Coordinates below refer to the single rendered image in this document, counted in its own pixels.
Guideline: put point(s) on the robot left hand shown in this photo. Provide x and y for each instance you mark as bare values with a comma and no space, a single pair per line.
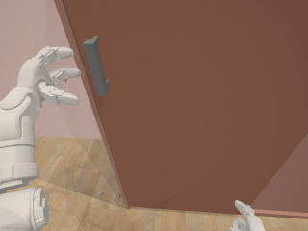
33,75

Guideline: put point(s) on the handle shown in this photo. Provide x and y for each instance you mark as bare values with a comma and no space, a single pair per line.
96,67

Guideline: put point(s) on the left robot upper arm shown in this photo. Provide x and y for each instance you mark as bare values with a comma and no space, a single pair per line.
23,210

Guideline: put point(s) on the robot right hand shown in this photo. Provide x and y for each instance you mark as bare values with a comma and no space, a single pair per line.
251,223

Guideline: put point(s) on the wardrobe door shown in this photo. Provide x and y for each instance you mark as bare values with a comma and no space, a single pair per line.
288,188
207,98

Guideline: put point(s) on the robot left forearm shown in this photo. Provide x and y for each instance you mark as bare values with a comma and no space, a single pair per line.
19,111

